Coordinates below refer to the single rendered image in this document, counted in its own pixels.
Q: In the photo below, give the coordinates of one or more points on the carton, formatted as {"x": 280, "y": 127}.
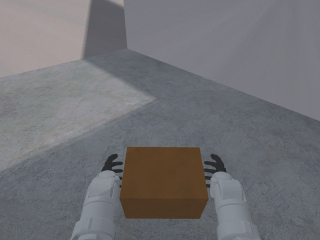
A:
{"x": 163, "y": 183}

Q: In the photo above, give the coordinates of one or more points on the robot right hand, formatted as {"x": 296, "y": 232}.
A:
{"x": 219, "y": 165}

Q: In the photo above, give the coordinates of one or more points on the right robot forearm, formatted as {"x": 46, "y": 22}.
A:
{"x": 233, "y": 214}

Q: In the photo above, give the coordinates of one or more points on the left robot forearm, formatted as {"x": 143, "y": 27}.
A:
{"x": 98, "y": 211}

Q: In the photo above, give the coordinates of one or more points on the robot left hand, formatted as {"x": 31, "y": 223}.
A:
{"x": 109, "y": 164}

